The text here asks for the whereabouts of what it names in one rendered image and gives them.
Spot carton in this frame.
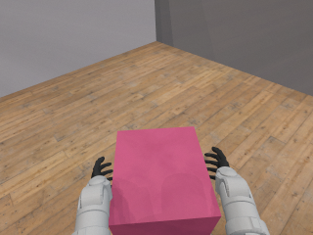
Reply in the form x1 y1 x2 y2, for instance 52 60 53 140
109 126 222 235

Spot left robot forearm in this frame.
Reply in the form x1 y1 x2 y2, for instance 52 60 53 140
71 175 112 235

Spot right robot hand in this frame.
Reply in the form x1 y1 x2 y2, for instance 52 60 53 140
204 146 230 180

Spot left robot hand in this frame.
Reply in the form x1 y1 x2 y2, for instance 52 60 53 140
91 156 113 188

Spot right robot forearm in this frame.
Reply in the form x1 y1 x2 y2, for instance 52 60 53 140
215 166 270 235

